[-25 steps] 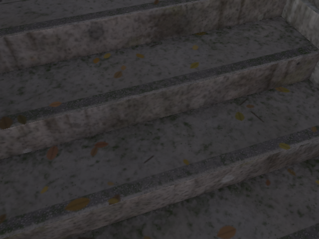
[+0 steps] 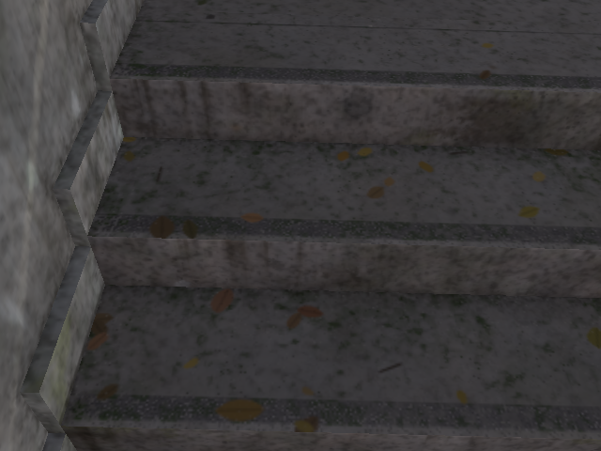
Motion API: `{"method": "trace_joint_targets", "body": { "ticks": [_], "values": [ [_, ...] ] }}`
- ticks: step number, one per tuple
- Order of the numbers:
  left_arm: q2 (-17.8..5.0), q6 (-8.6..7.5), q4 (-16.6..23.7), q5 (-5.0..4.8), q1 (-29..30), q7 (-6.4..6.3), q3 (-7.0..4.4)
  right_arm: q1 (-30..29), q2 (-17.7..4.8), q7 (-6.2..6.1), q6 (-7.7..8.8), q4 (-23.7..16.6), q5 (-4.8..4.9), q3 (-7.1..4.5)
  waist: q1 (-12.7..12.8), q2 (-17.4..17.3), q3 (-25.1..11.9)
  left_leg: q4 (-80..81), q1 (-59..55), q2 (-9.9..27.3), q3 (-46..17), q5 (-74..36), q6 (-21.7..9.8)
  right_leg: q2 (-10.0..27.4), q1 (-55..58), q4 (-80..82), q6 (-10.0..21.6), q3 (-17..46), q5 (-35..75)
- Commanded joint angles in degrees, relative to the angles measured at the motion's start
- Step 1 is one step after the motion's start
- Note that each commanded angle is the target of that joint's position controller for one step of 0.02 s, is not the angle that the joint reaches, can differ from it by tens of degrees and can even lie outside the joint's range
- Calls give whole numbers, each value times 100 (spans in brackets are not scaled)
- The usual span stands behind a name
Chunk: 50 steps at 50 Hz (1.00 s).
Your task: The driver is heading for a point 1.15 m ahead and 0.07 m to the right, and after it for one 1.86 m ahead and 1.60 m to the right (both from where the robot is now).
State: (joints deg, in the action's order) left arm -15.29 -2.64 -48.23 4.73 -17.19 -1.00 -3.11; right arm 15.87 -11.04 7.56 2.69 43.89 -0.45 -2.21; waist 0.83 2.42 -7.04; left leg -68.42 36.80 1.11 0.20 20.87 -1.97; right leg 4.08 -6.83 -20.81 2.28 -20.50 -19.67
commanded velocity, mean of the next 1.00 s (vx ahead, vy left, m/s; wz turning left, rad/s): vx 0.47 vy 0.00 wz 0.16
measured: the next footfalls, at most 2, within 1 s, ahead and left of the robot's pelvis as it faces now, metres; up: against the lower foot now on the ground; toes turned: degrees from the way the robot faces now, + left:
left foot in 0.10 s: +0.04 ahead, +0.14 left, +0.00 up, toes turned +1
right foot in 0.46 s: +0.32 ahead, -0.04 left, +0.15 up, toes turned +3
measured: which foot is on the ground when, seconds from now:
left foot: up 0.00-0.08, down 0.10-0.48, up 0.50-0.92, down 0.94-1.00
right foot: down 0.00-0.12, up 0.14-0.44, down 0.46-1.00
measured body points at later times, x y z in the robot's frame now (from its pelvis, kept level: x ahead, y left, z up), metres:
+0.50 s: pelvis +0.21 +0.02 +0.04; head +0.21 +0.02 +0.49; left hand +0.45 +0.21 -0.02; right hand +0.18 -0.19 -0.11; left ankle +0.03 +0.13 -0.67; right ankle +0.28 -0.04 -0.59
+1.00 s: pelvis +0.47 +0.04 +0.19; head +0.48 +0.04 +0.64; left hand +0.36 +0.22 +0.03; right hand +0.73 -0.10 +0.10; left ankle +0.56 +0.15 -0.44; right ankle +0.31 -0.04 -0.54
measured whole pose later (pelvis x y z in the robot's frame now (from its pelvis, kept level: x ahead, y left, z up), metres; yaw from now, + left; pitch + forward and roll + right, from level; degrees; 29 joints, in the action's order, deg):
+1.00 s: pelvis +0.47 +0.04 +0.19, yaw +6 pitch +9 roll +5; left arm -7.8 -5.3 -65.6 3.4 -28.3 6.8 1.0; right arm -5.2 -4.7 4.0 -1.4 46.2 -1.6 2.0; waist 0.6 5.2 -8.6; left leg -65.7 51.9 -1.5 9.0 25.1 -5.1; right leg 1.3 -7.4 -24.8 7.3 -1.3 -3.0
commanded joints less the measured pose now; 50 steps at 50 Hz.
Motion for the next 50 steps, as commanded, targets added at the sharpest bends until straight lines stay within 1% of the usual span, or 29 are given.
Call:
{"method": "trace_joint_targets", "body": {
  "ticks": [1,6,8,9,11,12,14,16,17,19,20,22,23,24,25,26,27,29,30,31,33,34,39,42,45,46,48,49,50],
  "values": [
    [-1121,-92,237,56,681,113,-235,-249,-215,-3,45,-435,7,86,-203,345,381,1293,23,88,-76,-168,-222,1888,590,618,1416,923,3405],
    [-1025,-66,-375,118,232,465,-294,1316,-370,-191,163,209,-14,-87,-704,126,200,4153,-2674,-837,592,-2062,-617,1081,-116,-2218,1147,377,4960],
    [395,-104,-304,226,276,827,67,3417,-1005,-475,94,1124,-233,-172,-925,-1593,-429,3987,-5614,976,-2528,-5479,-2397,-224,-4029,-6275,204,578,-469],
    [216,-158,75,-131,986,885,19,4016,-1015,-388,106,1320,-297,-184,-1355,-1820,-112,4579,-5674,1496,-3262,-4705,-2442,-504,-5592,-8368,371,1466,-1068],
    [52,-212,449,-156,2273,549,-93,3562,21,-251,136,1662,-168,77,-1343,-1825,708,4778,-4610,1724,-3147,-3194,-2246,-367,-7541,-10737,828,1926,-1444],
    [199,-194,667,-248,2310,356,-31,3058,345,-163,81,1717,-118,155,-953,-1169,748,4743,-4267,1810,-2756,-3704,-2081,-298,-8045,-11135,863,1964,-1513],
    [695,-53,1034,-274,2297,193,272,2253,615,-66,60,1905,-317,355,-310,-769,595,4957,-3237,1595,-2102,-3128,-1642,-13,-8138,-11092,1189,2152,-1442],
    [598,93,1311,-428,2526,130,395,951,338,-106,148,1587,-548,376,125,-198,639,5828,-1359,941,-1132,-1308,-1086,262,-6771,-8508,1334,1958,-587],
    [165,182,1406,-532,2550,154,320,-334,-219,-8,179,812,-389,245,536,-116,454,6548,1125,517,-544,-1382,-902,252,-3787,-6750,1138,1641,181],
    [462,296,1314,-556,2376,520,413,-49,-1448,-61,436,706,-176,14,793,-1320,64,6657,1638,756,-481,-5964,-1319,-556,-1656,-7388,346,700,581],
    [341,335,1127,-519,1864,529,397,121,-1810,26,463,703,-136,-129,776,-963,25,5953,86,863,-173,-8453,-1275,-728,-2364,-6587,246,678,304],
    [118,489,1040,-311,1516,447,428,1179,-1336,91,392,1143,-132,-114,355,-1223,145,4923,-2917,1389,-473,-10848,-1423,-884,-3561,-4114,502,543,-142],
    [-89,519,967,-452,973,342,316,1608,-1034,295,257,1438,-392,-120,310,-1466,-450,3568,-3291,1288,-370,-11622,-1470,-1053,-2667,-3339,775,1079,230],
    [-367,490,572,-629,-161,248,193,2272,-327,424,178,1474,-784,-17,131,-222,-1913,1805,-2140,967,-569,-9616,-1248,-563,-176,-2829,1647,2947,2981],
    [-656,397,-136,-696,-1359,210,64,2498,259,616,90,1355,-967,189,157,1482,-2347,-513,42,-217,-755,-2692,-800,777,1447,-886,2968,5864,3102],
    [-513,292,-334,-224,-1854,205,-1,1389,-171,465,-20,1263,-618,-37,762,941,-821,-4096,1887,-769,-1792,-1837,-818,953,436,5,2185,6892,-382],
    [-372,132,-695,-220,-1459,247,-4,536,-95,279,-2,1096,-425,-55,551,475,465,-5579,3592,-868,-1867,-1820,-1068,785,-150,-299,1638,6342,-1313],
    [728,-13,-1075,-190,-423,419,225,43,225,-55,-33,835,-355,126,-256,-669,383,-5717,4392,-710,-2005,-2077,-1436,642,-495,-544,1200,4961,-57],
    [1121,-43,-1429,21,-226,503,375,4,388,-143,-105,702,-241,263,-661,-1036,231,-5527,4325,-394,-1814,-2586,-1542,619,-917,-488,829,4318,193],
    [1266,-116,-1378,8,246,514,434,156,489,-188,-195,756,-184,324,-944,-842,261,-5302,4138,-201,-1629,-2568,-1517,430,-1478,-353,624,3762,293],
    [1086,-223,-1059,112,974,469,446,-384,337,-227,-214,515,-32,306,-1117,-446,271,-4288,2948,-95,-668,-2312,-1512,-86,-2881,142,436,2386,224],
    [817,-238,-1104,248,672,391,429,-754,450,-137,-199,455,-12,382,-954,110,429,-5212,3040,-51,-275,-2021,-1437,-70,-3094,430,611,2463,105],
    [451,-303,-2030,342,-1680,456,455,-2117,183,-405,-276,-38,-108,476,-110,-155,548,-3912,5075,16,-609,-2801,-1211,512,-595,558,758,3322,529],
    [614,-255,-1942,49,-1686,597,512,-2858,209,-516,-553,-251,-171,486,-49,13,593,-2668,4658,408,211,-2194,-891,871,-254,1047,948,3179,1940],
    [-211,-316,-1546,-282,-1491,645,438,-3184,351,-230,-554,-452,-109,470,-362,567,24,-1288,681,-289,1381,-1499,-610,753,-1642,1059,1340,2224,8534],
    [-573,-363,-1596,-451,-1816,633,319,-3136,271,-203,-539,-470,-101,394,-349,716,-91,-335,704,-629,1613,-698,-376,899,-519,707,1428,2224,9686],
    [-858,-277,-1834,-293,-2098,738,120,-2162,100,-309,-390,-214,-58,236,-562,722,-372,963,285,-769,1278,-172,-569,1082,960,-624,1111,2204,11652],
    [-489,-282,-1806,-9,-2089,794,149,-433,-160,-449,-346,334,-72,126,-891,183,-1419,773,-2222,-225,40,-1489,-1123,1040,-462,-1998,709,2478,11418],
    [21,-282,-1627,6,-1678,942,256,1174,-490,-538,-314,921,-174,7,-1332,-777,-1910,2208,-3927,595,-1769,-1518,-1656,433,-2236,-3546,614,2577,7622]
  ]
}}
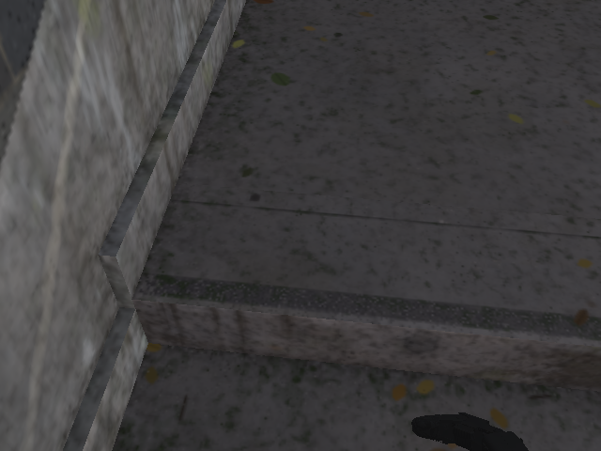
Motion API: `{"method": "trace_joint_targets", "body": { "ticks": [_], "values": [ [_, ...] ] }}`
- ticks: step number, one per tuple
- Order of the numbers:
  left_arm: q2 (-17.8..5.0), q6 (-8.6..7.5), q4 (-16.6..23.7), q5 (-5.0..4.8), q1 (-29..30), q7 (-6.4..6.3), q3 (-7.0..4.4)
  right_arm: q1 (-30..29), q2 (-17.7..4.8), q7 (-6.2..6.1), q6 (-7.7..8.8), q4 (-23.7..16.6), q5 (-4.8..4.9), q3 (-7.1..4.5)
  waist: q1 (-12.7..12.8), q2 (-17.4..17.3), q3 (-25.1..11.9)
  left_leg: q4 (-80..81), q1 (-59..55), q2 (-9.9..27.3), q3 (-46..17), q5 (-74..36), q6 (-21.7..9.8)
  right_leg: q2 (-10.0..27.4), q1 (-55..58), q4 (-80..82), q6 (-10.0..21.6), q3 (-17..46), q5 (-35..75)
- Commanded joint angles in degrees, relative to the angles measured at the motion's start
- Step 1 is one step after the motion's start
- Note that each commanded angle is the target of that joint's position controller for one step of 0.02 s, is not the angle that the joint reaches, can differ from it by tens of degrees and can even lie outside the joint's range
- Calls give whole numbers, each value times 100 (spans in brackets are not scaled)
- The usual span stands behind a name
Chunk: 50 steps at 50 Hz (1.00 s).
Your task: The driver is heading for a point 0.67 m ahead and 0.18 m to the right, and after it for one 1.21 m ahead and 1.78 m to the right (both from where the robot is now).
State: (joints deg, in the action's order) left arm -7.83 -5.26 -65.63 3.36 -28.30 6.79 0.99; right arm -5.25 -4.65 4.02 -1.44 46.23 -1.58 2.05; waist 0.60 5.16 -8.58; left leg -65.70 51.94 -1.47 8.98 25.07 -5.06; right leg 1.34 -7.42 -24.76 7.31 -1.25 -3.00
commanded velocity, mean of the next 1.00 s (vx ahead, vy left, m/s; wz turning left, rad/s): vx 0.45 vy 0.00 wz -0.39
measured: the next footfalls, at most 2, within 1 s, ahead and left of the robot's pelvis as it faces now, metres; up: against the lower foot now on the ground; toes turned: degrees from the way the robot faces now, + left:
right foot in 0.46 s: +0.40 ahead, -0.21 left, +0.30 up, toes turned -18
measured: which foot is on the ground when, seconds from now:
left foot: down 0.00-0.48, up 0.50-1.00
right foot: down 0.00-0.00, up 0.02-0.44, down 0.46-1.00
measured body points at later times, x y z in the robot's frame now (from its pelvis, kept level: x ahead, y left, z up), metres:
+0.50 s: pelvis +0.27 -0.10 +0.12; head +0.28 -0.11 +0.57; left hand +0.58 +0.00 +0.07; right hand +0.18 -0.26 -0.04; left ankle +0.12 +0.11 -0.59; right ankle +0.37 -0.20 -0.48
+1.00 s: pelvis +0.49 -0.17 +0.27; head +0.49 -0.18 +0.72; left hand +0.50 +0.05 +0.12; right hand +0.64 -0.42 +0.19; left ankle +0.70 -0.14 -0.29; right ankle +0.37 -0.20 -0.47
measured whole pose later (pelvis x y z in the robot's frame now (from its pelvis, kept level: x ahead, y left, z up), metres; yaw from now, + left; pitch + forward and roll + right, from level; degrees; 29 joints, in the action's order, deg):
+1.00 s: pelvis +0.49 -0.17 +0.27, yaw -24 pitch +5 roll +3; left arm -9.2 -6.4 -62.7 2.9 -29.4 4.7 1.8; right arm -0.4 -7.0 4.4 0.5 42.6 -1.7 3.4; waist 1.8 2.5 -6.1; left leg -81.2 65.0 1.9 5.9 10.3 -4.2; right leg -2.4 -5.7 -20.4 5.7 4.5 -16.2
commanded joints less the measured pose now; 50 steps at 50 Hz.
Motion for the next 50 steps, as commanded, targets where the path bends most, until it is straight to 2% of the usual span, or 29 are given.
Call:
{"method": "trace_joint_targets", "body": {
  "ticks": [1,2,4,5,7,8,10,12,14,16,18,19,22,23,24,25,26,27,28,29,31,32,34,36,39,41,44,47,50],
  "values": [
    [-315,126,-18,-130,-191,328,-191,4063,-1156,-139,125,991,-479,-464,-1546,-1777,-883,3621,-4879,1619,-4885,-356,-1879,-561,-3992,-6593,95,1022,418],
    [-338,107,155,-212,-17,345,-257,3556,-1268,-185,367,975,-269,-514,-1145,-1474,-297,4042,-4234,1876,-5087,446,-1652,-229,-4932,-8401,204,1452,522],
    [-549,168,618,-243,1077,-86,-376,2031,-161,-117,511,926,125,-284,-484,-574,-4,4170,-3479,1865,-3748,-181,-1590,-57,-5549,-9316,352,1318,47],
    [-161,237,858,-214,1328,-277,-273,1760,403,-69,607,1139,112,-112,-159,-219,121,4170,-3379,1624,-2870,-899,-1307,-32,-5699,-9092,508,1326,95],
    [171,401,1009,-201,1217,-374,-156,1490,669,-64,696,1105,59,-26,274,-170,127,4235,-3139,1367,-1477,-1770,-839,335,-5767,-8533,471,940,-140],
    [277,428,990,-305,1175,-335,-140,1326,275,-10,686,1003,0,-198,326,-289,383,4532,-2749,1372,-828,-1826,-684,536,-5519,-8208,251,696,-915],
    [171,397,894,-353,1318,-223,-160,1685,-111,-101,769,1068,-123,-277,200,-1105,742,5132,-2433,1423,-638,-1219,-853,529,-5617,-8800,290,336,-1476],
    [116,438,1670,-190,2634,-339,11,2783,-50,-111,799,1637,-410,-176,-74,-1147,743,5393,-3613,1861,-1136,-945,-988,554,-7292,-9719,747,527,-2094],
    [58,396,2055,-220,3175,-465,75,3095,-106,-127,850,1865,-582,-108,-83,-444,730,5577,-4378,1889,-954,-808,-793,839,-7860,-8426,1013,576,-1398],
    [-26,464,2256,-291,3558,-423,97,3231,-234,-169,893,1799,-530,-78,-124,-516,639,5830,-4318,1826,-543,-1130,-696,1057,-7364,-7232,881,281,-530],
    [-15,738,2531,-256,4300,-141,160,2823,-758,42,846,1418,-204,-173,-197,-1022,795,6653,-2581,1802,259,-1459,-863,650,-4889,-6432,415,-913,-2022],
    [228,789,2538,-244,4230,-31,225,3070,-918,50,857,1461,-205,-200,-117,-1086,818,6342,-2928,1919,421,-2614,-816,565,-4581,-6347,245,-777,-2006],
    [-312,550,2380,-292,3259,-39,23,3272,-1569,149,1053,1459,-214,-426,429,-1504,314,5033,-4880,1974,547,-8024,-732,-413,-3393,-4275,318,-1228,-1785],
    [-508,443,2190,-209,2579,-134,-94,3294,-1596,95,1049,1527,-187,-471,625,-1726,-75,4229,-5017,1871,552,-8606,-431,-646,-2352,-3895,507,-937,-1275],
    [-739,339,2119,-237,2043,-271,-116,3776,-1106,55,1073,1373,-355,-404,440,-927,-967,2634,-3438,1472,348,-6842,38,-191,-211,-3904,1090,509,832],
    [-1168,407,1945,-113,943,-398,-246,4062,-989,186,1031,1129,-505,-387,729,273,-1815,1248,-2128,767,-264,-2875,423,440,1321,-1916,1505,2908,102],
    [-1824,466,1260,-13,-94,-409,-544,3426,-926,353,842,945,-208,-550,1018,451,-1333,-234,-1182,240,-1254,-1502,424,1083,1143,-370,971,4438,-660],
    [-2228,347,1008,-145,-68,-463,-774,3145,-866,388,743,876,-41,-637,868,383,-695,-2180,-671,102,-2051,-2210,329,1061,411,-78,316,4524,-1179],
    [-1965,243,1054,-248,581,-512,-708,3339,-618,343,770,1017,-132,-554,560,600,-450,-3522,-589,107,-2436,-2729,187,916,-544,-164,97,4165,-1498],
    [-1680,248,1039,-277,1048,-518,-649,3111,-446,312,859,1076,-108,-470,325,293,-86,-4552,-68,-90,-2531,-2858,5,787,-1020,-332,18,3919,-1619],
    [-993,276,950,-50,1663,-365,-440,2422,-270,233,851,731,60,-296,-224,-508,110,-5176,683,-30,-2474,-2917,-497,811,-1677,-402,-94,3199,-754],
    [-715,238,877,102,1744,-283,-329,2444,-462,168,794,714,26,-281,-429,-834,87,-4969,934,89,-2489,-3196,-516,740,-1789,-372,-38,2876,-435],
    [-567,122,712,74,1576,-266,-259,2246,-713,165,653,647,-18,-247,-629,-581,105,-4801,1398,327,-2045,-2897,-461,565,-1756,-280,-155,2107,-243],
    [-580,88,381,152,785,-320,-240,1970,-618,191,613,593,-14,-145,-405,65,255,-5978,2020,266,-1600,-2108,-500,383,-1430,-122,-72,1835,-402],
    [-683,52,91,380,170,-351,-178,1422,-476,150,598,275,9,32,-253,-331,635,-6694,3305,140,-1628,-1964,-811,488,-1070,-26,-109,1800,-751],
    [-868,-30,98,508,83,-323,-119,808,-703,119,579,-117,47,42,-234,-682,743,-5032,2891,384,-1407,-2854,-680,434,-1265,221,-263,1413,-569],
    [-983,-10,101,314,-470,-325,-36,-225,-785,15,401,-716,127,41,29,-134,996,-3619,2550,588,-637,-2588,-29,819,-1192,954,129,1574,1763],
    [-974,-176,342,-28,-443,-261,-25,-3,-601,25,294,-800,1,76,-166,43,635,-2246,1118,427,-269,-1881,140,857,-722,765,171,1272,4676],
    [-1690,-282,878,-252,356,-210,-255,160,-1059,-27,258,-1086,-33,-205,-582,415,253,-551,-1160,-183,112,-819,189,978,-825,531,238,1201,7100]
  ]
}}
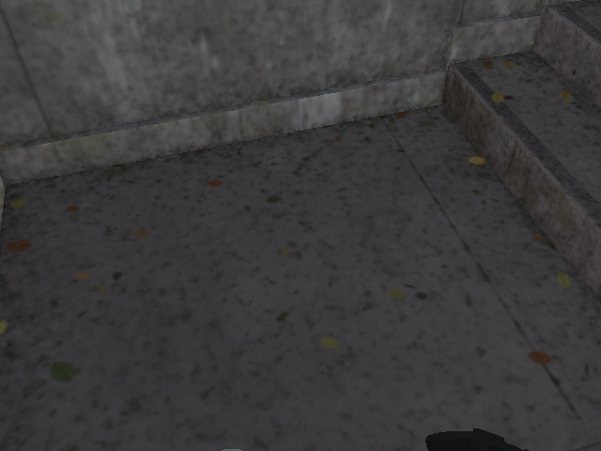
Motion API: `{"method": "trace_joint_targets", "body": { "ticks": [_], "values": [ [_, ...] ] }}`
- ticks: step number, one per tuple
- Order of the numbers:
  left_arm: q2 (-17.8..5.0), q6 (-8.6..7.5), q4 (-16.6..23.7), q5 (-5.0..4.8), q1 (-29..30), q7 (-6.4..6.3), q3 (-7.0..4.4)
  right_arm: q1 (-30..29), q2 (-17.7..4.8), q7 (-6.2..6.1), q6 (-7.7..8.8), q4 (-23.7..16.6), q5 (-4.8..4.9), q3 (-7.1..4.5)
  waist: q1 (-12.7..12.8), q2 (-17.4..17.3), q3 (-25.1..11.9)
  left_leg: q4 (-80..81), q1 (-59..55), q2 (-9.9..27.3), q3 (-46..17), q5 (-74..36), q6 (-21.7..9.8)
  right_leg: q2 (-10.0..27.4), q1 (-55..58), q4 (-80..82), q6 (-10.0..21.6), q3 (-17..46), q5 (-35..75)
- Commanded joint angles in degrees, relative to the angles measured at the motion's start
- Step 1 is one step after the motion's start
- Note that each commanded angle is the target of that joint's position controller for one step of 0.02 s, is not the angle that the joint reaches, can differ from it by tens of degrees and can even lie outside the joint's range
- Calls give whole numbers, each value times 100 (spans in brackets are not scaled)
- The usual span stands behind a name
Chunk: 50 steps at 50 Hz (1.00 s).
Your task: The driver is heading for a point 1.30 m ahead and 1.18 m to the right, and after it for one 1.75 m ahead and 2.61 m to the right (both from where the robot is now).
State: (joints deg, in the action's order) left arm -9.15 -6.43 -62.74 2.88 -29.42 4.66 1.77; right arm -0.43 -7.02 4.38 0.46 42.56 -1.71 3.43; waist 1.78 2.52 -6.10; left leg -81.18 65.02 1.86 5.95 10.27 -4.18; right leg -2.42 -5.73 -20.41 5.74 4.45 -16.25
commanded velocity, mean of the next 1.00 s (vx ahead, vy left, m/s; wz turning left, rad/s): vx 0.05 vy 0.00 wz -0.54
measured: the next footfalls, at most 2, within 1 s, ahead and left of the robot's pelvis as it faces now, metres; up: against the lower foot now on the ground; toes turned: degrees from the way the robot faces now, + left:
left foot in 0.02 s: +0.20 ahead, +0.12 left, +0.15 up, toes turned +1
right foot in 0.46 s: +0.17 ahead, -0.15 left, +0.15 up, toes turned -19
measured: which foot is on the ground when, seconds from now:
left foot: up 0.00-0.00, down 0.02-0.52, up 0.54-0.92, down 0.94-1.00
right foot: down 0.00-0.04, up 0.06-0.44, down 0.46-0.92, up 0.94-1.00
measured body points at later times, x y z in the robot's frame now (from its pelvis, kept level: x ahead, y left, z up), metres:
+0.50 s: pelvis +0.09 -0.01 +0.11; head +0.08 -0.04 +0.55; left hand +0.32 +0.17 +0.02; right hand +0.15 -0.28 -0.02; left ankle +0.17 +0.12 -0.60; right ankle +0.12 -0.14 -0.60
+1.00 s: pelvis +0.10 +0.02 +0.11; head +0.13 +0.01 +0.56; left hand +0.38 +0.17 +0.02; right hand +0.06 -0.26 +0.00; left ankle +0.14 +0.15 -0.60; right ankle +0.10 -0.12 -0.57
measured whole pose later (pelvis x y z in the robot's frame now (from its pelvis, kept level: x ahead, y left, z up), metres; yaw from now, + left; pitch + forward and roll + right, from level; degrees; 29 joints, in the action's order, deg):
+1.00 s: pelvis +0.10 +0.02 +0.11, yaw -32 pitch +3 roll +3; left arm -17.4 1.6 -34.7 -3.6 -10.1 -0.6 -4.8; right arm 12.6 -11.1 -2.8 -4.2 39.4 0.2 -2.5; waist 0.0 4.2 0.8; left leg -38.9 17.8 -1.2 2.2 23.5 -0.9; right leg -4.5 -36.8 -57.1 -4.4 10.5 -24.5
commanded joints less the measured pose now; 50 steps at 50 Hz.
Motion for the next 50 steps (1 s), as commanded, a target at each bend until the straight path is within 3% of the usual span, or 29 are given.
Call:
{"method": "trace_joint_targets", "body": {
  "ticks": [1,2,3,4,5,6,8,10,13,14,18,21,23,24,25,26,28,30,33,41,42,43,44,45,46,47,48,49,50],
  "values": [
    [-1792,-134,745,-280,632,1,-486,87,-1106,-114,146,-666,22,-471,-875,601,-104,1925,-2996,-654,340,660,16,1351,-700,-391,343,708,9295],
    [-1785,-89,1062,-308,1139,47,-601,1280,-1413,-258,193,-334,90,-615,-1200,302,-796,2435,-4393,-368,-435,-759,-274,1182,-1000,-1467,33,739,9525],
    [-828,-76,1199,23,476,23,-458,2355,-1689,-339,191,-113,104,-718,-931,-1346,-2725,3234,-6991,1143,-2824,-3208,-1800,463,-2261,-3240,-445,714,5509],
    [-657,152,1249,7,571,98,-494,2859,-1470,-321,227,-310,-346,-608,-1333,-2407,-2823,5023,-6438,2303,-5654,-797,-2435,-702,-3394,-6379,-473,1007,-351],
    [-803,210,1386,-184,1161,122,-603,2408,-1459,-389,540,-177,-299,-645,-1130,-1432,-838,5604,-4799,1890,-5261,2032,-1627,-240,-4309,-7316,-215,1269,53],
    [-594,213,1324,-171,1253,1,-574,1621,-1206,-410,684,-114,-123,-588,-722,-1035,222,5654,-3639,1677,-4258,3170,-1345,96,-4631,-7487,-129,923,274],
    [-225,242,1151,89,868,-112,-428,786,-339,-366,708,268,151,-401,84,-268,348,5515,-2968,1228,-2477,2504,-920,463,-4143,-7012,-35,474,-21],
    [-152,299,1151,29,854,-119,-354,100,-150,-495,816,46,67,-427,253,-382,148,5696,-2694,922,-1621,1823,-593,513,-3589,-7022,-275,194,-6],
    [-548,224,1437,1,1457,61,-390,195,-765,-605,916,-35,-104,-574,57,-249,73,5915,-2968,856,-633,1354,-481,611,-3467,-6625,-308,12,645],
    [-763,174,1457,73,1574,62,-477,249,-825,-617,939,-66,-49,-600,41,-321,101,5886,-3153,948,-556,1260,-454,721,-3298,-6256,-323,27,711],
    [-1013,165,1929,85,2369,-260,-511,846,-1002,-602,861,-94,-230,-604,-294,-492,251,5835,-4370,1811,-1173,1256,-813,1112,-3995,-5604,-529,478,649],
    [-794,130,1994,87,2625,-152,-471,982,-1273,-553,889,-196,34,-732,-586,-466,348,5771,-4337,1170,-214,1700,-499,918,-2551,-3046,-615,-747,-182],
    [-815,153,1868,-64,2044,-186,-504,747,-1511,-470,719,-172,19,-845,-219,-299,518,5745,-4355,1695,-550,2223,-523,768,-1684,-1112,-533,-630,158],
    [-1118,135,1722,-154,1782,-267,-643,864,-1420,-479,594,-262,9,-848,-290,155,419,5212,-4358,1533,-328,2364,-373,492,-949,-542,-388,-728,1187],
    [-1684,28,1785,-256,2115,-454,-880,898,-1250,-403,627,-607,36,-841,-345,1044,53,4993,-3527,869,153,2119,-48,886,-24,-674,8,46,1469],
    [-1799,-64,1620,-231,1701,-590,-972,31,-1253,-376,672,-939,92,-858,195,836,345,4508,-3157,420,568,2102,154,1154,-153,-221,336,848,789],
    [-1587,-154,1594,-4,1202,-706,-934,-246,-1021,-430,701,-1063,71,-867,526,577,-50,3208,-2500,265,-126,2481,326,1617,760,-180,824,1839,1349],
    [-1395,-134,1715,-50,1233,-680,-858,291,-817,-497,578,-915,17,-809,397,266,18,1297,-2448,310,-1203,2370,438,2154,252,114,1080,2565,1902],
    [-1132,45,2384,-10,2252,-549,-734,929,-1025,-514,612,-945,-170,-797,-184,-136,41,141,-2703,163,-1368,1271,617,1585,-942,166,813,1988,1067],
    [-1274,-142,2809,55,1779,-650,-579,1380,-1449,-474,217,-1077,-172,-735,-74,377,-94,1510,-3644,80,-1243,816,1132,1236,-971,28,665,2060,1641],
    [-1220,-141,2916,29,1822,-635,-519,1461,-1348,-456,159,-1113,-191,-680,-90,342,-121,2070,-3970,93,-1246,848,1120,1166,-1170,8,600,2124,1458],
    [-1610,272,2911,-709,2591,-640,-768,720,-593,-564,-125,-1298,436,-610,-621,1051,57,3997,-4065,-339,-516,2670,829,891,-1274,-295,250,1696,2615],
    [-1545,490,3045,-805,2394,-649,-781,1222,-599,-604,-266,-987,409,-559,-559,831,-46,4733,-4849,-589,-134,2315,738,600,-1397,-487,-21,1506,2934],
    [-1499,620,3148,-751,2362,-648,-814,1913,-717,-637,-371,-500,389,-642,-732,644,-84,5684,-5591,-759,195,1285,565,340,-1626,-792,-322,1264,2640],
    [-1246,694,3077,-841,2098,-583,-824,2192,-832,-646,-429,-162,418,-708,-697,-288,77,6046,-6530,-424,-384,291,309,-214,-2637,-2012,-552,681,607],
    [-812,721,3187,-786,1936,-475,-716,1879,-1048,-692,-512,-215,358,-710,-312,-1260,384,5537,-7103,808,-1712,-2092,-398,-667,-4427,-3382,-870,482,-1465],
    [-932,722,3395,-575,1545,-433,-712,1155,-1547,-729,-510,-795,141,-864,81,-1372,-20,5561,-6180,2078,-2940,-3140,-1441,-349,-4310,-4473,-1127,662,-1975],
    [-1103,827,3440,-689,1366,-487,-720,546,-1600,-807,-389,-1134,56,-902,360,-1578,-17,5728,-5089,2297,-3315,-2183,-1632,186,-3751,-5145,-1166,819,-1403],
    [-1355,942,3355,-663,1507,-549,-783,234,-1266,-871,-315,-1211,157,-811,321,-1342,373,5874,-4867,1928,-2635,-1319,-1411,265,-3868,-5378,-1254,647,-989]
  ]
}}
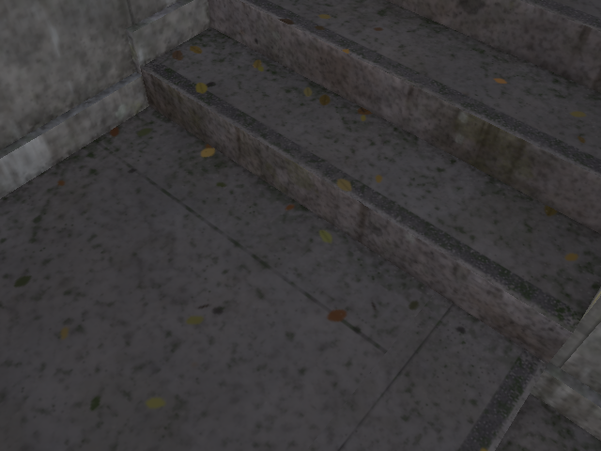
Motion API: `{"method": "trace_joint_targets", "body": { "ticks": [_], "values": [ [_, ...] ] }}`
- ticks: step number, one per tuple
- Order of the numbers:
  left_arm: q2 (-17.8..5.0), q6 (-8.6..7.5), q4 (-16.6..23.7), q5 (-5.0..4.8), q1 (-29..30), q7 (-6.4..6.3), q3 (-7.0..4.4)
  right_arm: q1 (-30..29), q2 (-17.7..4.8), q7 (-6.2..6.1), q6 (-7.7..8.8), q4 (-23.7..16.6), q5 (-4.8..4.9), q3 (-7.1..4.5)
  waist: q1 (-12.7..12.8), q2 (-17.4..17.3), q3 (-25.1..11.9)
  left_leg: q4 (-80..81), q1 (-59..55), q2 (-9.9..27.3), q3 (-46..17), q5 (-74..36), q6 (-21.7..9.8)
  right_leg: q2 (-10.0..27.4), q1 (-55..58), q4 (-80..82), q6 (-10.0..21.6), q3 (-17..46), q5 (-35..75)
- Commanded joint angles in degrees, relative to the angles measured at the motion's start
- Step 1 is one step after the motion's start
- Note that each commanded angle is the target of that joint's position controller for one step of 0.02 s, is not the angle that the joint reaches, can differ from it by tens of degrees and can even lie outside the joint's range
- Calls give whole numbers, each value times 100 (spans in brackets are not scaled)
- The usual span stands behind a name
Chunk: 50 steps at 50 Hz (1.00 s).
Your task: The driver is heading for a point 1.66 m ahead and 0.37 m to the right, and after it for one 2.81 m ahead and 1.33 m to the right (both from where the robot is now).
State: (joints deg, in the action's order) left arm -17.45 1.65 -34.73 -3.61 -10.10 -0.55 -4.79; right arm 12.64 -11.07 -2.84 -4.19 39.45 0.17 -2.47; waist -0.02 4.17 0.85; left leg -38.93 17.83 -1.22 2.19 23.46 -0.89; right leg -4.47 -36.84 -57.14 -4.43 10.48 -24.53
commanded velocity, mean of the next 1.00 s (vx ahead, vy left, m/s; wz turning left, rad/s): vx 0.00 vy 0.00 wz -0.35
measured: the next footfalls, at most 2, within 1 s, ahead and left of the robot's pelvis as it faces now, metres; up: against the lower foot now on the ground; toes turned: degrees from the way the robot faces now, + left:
right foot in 0.36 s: +0.02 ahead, -0.19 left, -0.15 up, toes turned -18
left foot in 0.78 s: +0.18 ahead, +0.01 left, +0.00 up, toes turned -19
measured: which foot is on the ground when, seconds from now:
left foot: down 0.00-0.38, up 0.40-0.76, down 0.78-1.00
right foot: up 0.00-0.34, down 0.36-1.00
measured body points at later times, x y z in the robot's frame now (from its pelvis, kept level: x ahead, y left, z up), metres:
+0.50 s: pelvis +0.03 -0.09 -0.13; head +0.05 -0.11 +0.32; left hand +0.26 +0.11 -0.24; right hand +0.05 -0.39 -0.24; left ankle -0.02 +0.06 -0.56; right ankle -0.02 -0.19 -0.86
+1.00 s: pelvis +0.09 -0.09 -0.12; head +0.11 -0.08 +0.33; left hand +0.21 +0.14 -0.28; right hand +0.24 -0.34 -0.19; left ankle +0.14 +0.03 -0.71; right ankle -0.01 -0.18 -0.86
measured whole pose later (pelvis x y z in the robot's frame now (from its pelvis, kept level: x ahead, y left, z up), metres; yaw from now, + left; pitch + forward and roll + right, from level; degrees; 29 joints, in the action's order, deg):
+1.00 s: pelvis +0.09 -0.09 -0.12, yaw -18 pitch +3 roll +1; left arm -13.1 6.5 -52.6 0.6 -16.6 -1.4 -2.8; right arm 2.4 -6.3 -2.2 -1.4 34.6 0.1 2.6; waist -1.5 3.1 -2.3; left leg -84.4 44.4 -0.4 -0.5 43.3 0.2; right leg 1.0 -8.1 -23.5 0.3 -0.8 -18.7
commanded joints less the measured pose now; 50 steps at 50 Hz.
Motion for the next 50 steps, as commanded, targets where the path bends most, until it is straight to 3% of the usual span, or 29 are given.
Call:
{"method": "trace_joint_targets", "body": {
  "ticks": [1,3,4,5,7,8,9,10,11,12,14,17,18,19,20,21,22,23,24,27,30,34,36,39,40,41,42,45,50],
  "values": [
    [-523,192,551,13,-262,-51,-147,-1011,-686,-275,149,-840,-2,-157,347,-1373,-220,1318,34,1691,-1614,-2141,-1589,257,-912,-2227,-362,-299,328],
    [-431,219,728,160,54,16,-79,-622,-625,-420,142,-802,82,-128,212,-1125,-155,1207,-66,1445,-1129,-2098,-1454,306,-962,-1954,-480,-475,594],
    [-598,206,770,109,210,27,-161,-354,-687,-535,214,-917,-6,-166,-6,-990,-203,956,-302,1794,-1526,-1948,-1419,395,-1127,-2566,-492,-58,862],
    [-438,195,786,126,477,34,-80,-44,-675,-630,300,-868,39,-178,-148,-621,-256,1035,-782,1851,-1587,-1371,-1398,437,-1636,-2626,-412,30,987],
    [-214,159,899,147,775,65,19,336,-678,-702,398,-889,60,-220,-324,-766,-173,957,-1466,2091,-1880,-1065,-1432,577,-2376,-2462,-405,163,680],
    [360,-270,328,1197,132,363,367,579,-394,-240,954,-645,-557,112,-521,-64,-976,-29,-902,1818,-1229,-359,-1160,997,-1463,-2990,66,181,2187],
    [46,-541,124,1243,-76,506,161,317,-496,57,1173,-737,-511,108,-342,-165,-663,78,-334,1615,-895,130,-1193,943,-1073,-2803,151,-222,2132],
    [-270,-689,140,1113,193,580,28,133,-655,115,1231,-718,-368,81,-451,-246,-429,16,167,1481,-507,108,-1092,953,-636,-2298,254,-589,2073],
    [-164,-717,164,1094,365,695,46,219,-836,73,1271,-598,-153,54,-490,-286,-216,-202,237,1330,-170,354,-787,1198,-401,-993,349,-937,2184],
    [-136,-714,240,1088,712,728,43,277,-987,28,1268,-610,-105,16,-564,-323,9,-455,579,1277,-7,644,-500,1277,158,17,370,-1199,2082],
    [-211,-642,260,885,686,728,47,420,-1253,41,1114,-561,-315,-31,-716,-587,-56,-603,624,1731,-600,875,-580,1304,786,1210,373,-1158,2290],
    [-341,-498,41,787,250,512,-93,858,-1476,160,967,146,-249,-82,-438,-691,167,-988,385,2675,-1465,-73,-500,1269,1592,3529,820,-865,2668],
    [-425,-163,-224,-494,-76,425,-297,271,-1038,-60,549,-191,384,-254,-136,-537,-152,-2706,799,1460,217,-1125,-83,683,2573,4480,920,-1173,3070],
    [-1213,-55,-568,-330,-680,406,-426,325,-568,-107,460,-412,123,-82,-67,774,-461,-5331,2377,949,1106,1551,441,1084,4001,3435,1183,-678,7221],
    [-1852,-64,-527,38,-785,470,-457,400,-303,-47,557,-730,49,35,-166,1613,-1457,-8294,4063,728,910,3238,909,2139,5320,1624,1926,424,11195],
    [-1827,17,-475,195,-1077,514,-411,65,-474,23,712,-721,281,87,382,755,-2518,-9393,4525,723,378,3268,1045,2722,5901,1847,2529,923,11212],
    [-1661,85,-440,298,-955,496,-362,-556,-344,-47,751,-1126,405,158,491,406,-2517,-9476,4736,648,95,2796,1040,2844,5375,2561,2811,1621,8761],
    [-1442,116,-413,294,-441,366,-238,-923,-147,-196,672,-1202,294,255,344,70,-2028,-9043,4820,841,-221,2246,984,2787,4857,2823,2637,1828,7116],
    [-1142,131,-371,277,25,204,-88,-1116,-132,-311,497,-1130,140,297,245,-269,-1512,-8614,4740,897,-407,1986,919,2749,4279,2999,2496,1808,6436],
    [-986,68,-584,273,198,-6,106,-1054,-97,-357,261,-1336,-129,345,-204,-281,-956,-8212,4634,642,-444,2102,736,2517,3572,3414,2364,1633,5033],
    [-627,150,-741,214,-13,-155,241,-1027,-35,-300,262,-1378,-75,382,-227,122,-760,-7680,4287,505,-422,2360,396,2028,2977,3484,2099,882,4839],
    [-435,280,-963,230,-404,-217,247,-1419,305,-218,377,-1580,-42,524,-129,352,-466,-6451,3915,573,-209,2188,143,1623,2749,3735,1871,571,4283],
    [-342,467,-1040,250,-267,-251,201,-1156,625,-54,465,-1353,-121,639,-416,521,-822,-5005,2535,610,178,2034,130,1290,2270,3846,1679,44,3768],
    [-172,406,-1715,161,-1184,2,73,-1005,596,134,415,-773,-150,610,-162,441,-514,-3294,868,400,-55,452,-188,1045,1830,4008,1376,-470,4263],
    [-90,330,-1720,208,-1219,4,107,-1145,34,241,393,-814,-136,483,-50,-15,-448,-2708,1167,543,-849,-520,-517,803,2273,3484,1219,-582,4402],
    [-3,312,-1555,336,-1254,-15,118,-1387,15,236,299,-893,-109,480,218,-1246,-958,-2071,1391,875,-1279,-1303,-911,827,2770,3673,940,-645,3300],
    [49,403,-1546,413,-1107,-50,148,-1896,100,182,274,-915,-76,474,287,-1549,-669,-1859,1812,940,-1548,-1042,-972,761,2906,3727,724,-771,2268],
    [-217,516,-1604,432,-836,-46,101,-1793,203,88,371,-1002,-17,439,-57,-919,-580,-2710,1878,599,-1543,-674,-794,680,2743,3453,690,-1019,2694],
    [-233,386,-1522,418,-943,-152,-7,-1414,258,56,379,-1070,-6,489,-75,-887,-1230,-3217,2109,380,-1281,-770,-581,998,3173,3052,967,-1188,3378]
  ]
}}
